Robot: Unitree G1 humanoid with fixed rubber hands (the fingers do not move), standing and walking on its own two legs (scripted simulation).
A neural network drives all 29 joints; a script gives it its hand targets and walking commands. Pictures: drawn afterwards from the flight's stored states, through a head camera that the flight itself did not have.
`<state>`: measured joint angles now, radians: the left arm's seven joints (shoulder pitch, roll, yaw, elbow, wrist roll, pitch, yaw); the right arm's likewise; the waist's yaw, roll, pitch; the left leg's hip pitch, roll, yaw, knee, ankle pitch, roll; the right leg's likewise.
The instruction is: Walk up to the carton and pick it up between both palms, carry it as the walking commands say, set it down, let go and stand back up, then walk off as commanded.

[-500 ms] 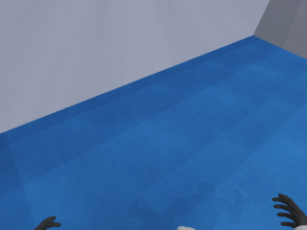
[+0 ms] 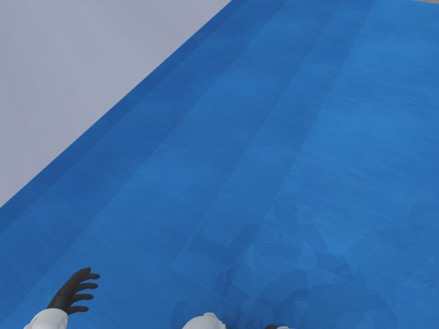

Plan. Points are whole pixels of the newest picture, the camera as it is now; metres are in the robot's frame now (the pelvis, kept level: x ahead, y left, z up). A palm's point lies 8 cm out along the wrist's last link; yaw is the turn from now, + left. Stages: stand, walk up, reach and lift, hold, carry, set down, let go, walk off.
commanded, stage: walk up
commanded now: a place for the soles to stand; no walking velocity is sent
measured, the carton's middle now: out of the picture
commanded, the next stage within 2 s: none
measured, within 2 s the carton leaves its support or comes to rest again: neither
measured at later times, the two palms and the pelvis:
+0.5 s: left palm (204, 205) +0.36 +0.09 -0.04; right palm out of the picture -0.08 -0.49 -0.05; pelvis +0.04 -0.11 +0.00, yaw -28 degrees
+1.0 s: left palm (320, 173) +0.47 -0.18 -0.07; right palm out of the picture -0.13 -0.55 +0.01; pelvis +0.12 -0.24 +0.01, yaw -56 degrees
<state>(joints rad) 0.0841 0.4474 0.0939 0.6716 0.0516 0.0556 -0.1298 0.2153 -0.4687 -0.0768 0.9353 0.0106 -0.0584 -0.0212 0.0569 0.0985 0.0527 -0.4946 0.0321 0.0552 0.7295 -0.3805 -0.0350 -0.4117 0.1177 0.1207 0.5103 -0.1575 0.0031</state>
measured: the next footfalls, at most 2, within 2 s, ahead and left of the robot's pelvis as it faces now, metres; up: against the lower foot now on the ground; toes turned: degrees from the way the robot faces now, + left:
left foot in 0.02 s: +0.10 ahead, +0.06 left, +0.00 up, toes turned +0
right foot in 0.48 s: +0.05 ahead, -0.28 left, +0.00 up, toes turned -34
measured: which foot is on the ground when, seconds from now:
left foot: up 0.00-0.00, down 0.02-0.52, up 0.54-0.76, down 0.78-1.00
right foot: down 0.00-0.04, up 0.06-0.46, down 0.48-0.80, up 0.82-1.00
